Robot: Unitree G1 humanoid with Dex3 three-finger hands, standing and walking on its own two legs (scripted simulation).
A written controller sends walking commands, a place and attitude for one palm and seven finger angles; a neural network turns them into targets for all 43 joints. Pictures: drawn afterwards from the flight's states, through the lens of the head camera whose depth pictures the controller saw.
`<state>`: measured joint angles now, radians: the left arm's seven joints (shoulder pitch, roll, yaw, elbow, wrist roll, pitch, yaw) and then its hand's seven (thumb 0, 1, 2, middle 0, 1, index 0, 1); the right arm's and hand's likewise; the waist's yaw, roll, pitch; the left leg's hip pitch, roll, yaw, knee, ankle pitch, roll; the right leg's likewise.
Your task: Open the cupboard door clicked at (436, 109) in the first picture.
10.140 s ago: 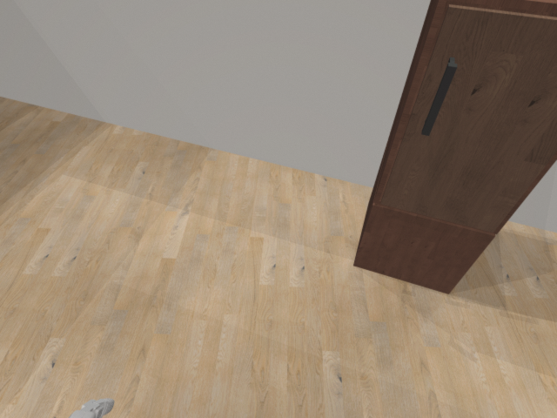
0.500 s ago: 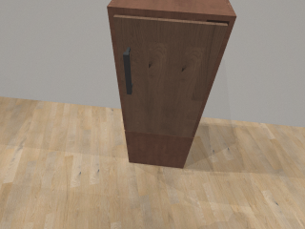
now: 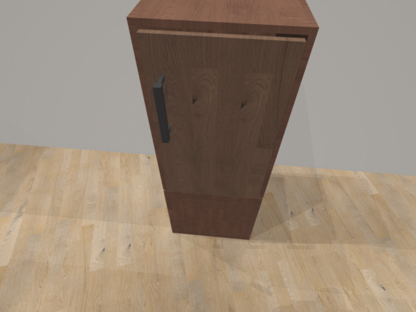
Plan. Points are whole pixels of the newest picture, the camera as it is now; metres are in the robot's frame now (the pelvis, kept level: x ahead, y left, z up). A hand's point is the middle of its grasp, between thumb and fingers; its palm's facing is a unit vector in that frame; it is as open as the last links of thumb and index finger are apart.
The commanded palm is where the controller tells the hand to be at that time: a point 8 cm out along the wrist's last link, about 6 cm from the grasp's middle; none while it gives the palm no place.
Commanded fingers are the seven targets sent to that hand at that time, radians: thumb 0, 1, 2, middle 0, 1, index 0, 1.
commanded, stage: come to a stop and stand still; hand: left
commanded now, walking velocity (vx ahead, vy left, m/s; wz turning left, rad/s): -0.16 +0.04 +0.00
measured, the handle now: (163, 111) +0.56 +0.15 +0.07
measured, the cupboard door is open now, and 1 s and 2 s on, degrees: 0 0 0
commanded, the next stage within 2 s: look again from close up in 0.82 s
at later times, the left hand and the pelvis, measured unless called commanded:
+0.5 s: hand out of the picture +0.02 +0.20 -0.17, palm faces +0.07 -0.98 -0.21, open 7.3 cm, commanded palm none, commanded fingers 0.00 0.90 0.90 -0.20 -0.30 -0.20 -0.30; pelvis -0.01 +0.02 +0.01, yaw +2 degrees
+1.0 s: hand out of the picture -0.08 +0.18 -0.17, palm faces +0.04 -0.99 -0.16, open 7.3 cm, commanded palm none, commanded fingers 0.00 0.90 0.90 -0.20 -0.30 -0.20 -0.30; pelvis -0.05 +0.03 +0.01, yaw +2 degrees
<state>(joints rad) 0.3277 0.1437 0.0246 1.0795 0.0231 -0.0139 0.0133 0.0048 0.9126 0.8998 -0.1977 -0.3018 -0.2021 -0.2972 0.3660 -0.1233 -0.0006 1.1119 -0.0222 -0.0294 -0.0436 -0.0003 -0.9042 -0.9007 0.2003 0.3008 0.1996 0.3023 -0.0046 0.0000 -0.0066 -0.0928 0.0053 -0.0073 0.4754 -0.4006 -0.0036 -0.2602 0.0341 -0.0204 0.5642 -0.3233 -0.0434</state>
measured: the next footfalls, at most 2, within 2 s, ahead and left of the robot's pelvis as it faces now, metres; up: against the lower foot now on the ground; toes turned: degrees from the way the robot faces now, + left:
none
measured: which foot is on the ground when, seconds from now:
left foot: down 0.00-1.00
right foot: down 0.00-1.00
